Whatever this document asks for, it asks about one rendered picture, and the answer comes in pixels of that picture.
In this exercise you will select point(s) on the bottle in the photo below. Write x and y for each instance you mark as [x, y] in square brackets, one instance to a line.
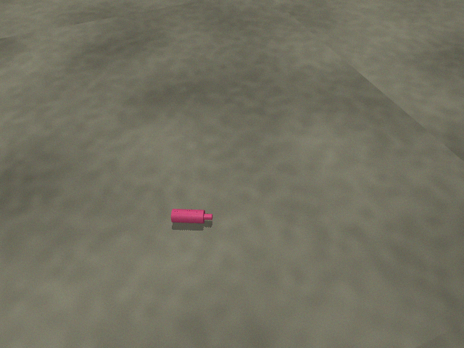
[189, 216]

